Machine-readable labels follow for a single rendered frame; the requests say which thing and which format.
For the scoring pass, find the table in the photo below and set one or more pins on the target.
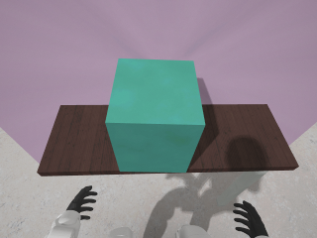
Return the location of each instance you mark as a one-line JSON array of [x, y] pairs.
[[236, 138]]

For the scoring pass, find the robot thigh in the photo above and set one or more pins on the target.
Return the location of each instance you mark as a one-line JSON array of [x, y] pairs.
[[122, 232], [191, 231]]

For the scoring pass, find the right robot thigh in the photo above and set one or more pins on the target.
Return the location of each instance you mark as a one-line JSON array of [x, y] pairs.
[[191, 231]]

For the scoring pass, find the left robot forearm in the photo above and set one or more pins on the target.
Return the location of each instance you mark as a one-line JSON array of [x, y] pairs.
[[66, 225]]

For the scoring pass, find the left robot thigh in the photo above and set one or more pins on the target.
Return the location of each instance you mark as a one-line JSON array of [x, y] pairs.
[[122, 232]]

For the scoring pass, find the right robot hand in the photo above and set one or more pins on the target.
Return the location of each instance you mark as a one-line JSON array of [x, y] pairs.
[[254, 222]]

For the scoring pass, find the carton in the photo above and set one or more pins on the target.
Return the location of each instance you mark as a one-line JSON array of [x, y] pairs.
[[155, 117]]

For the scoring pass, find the left robot hand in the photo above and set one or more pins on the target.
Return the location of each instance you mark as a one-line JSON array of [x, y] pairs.
[[79, 200]]

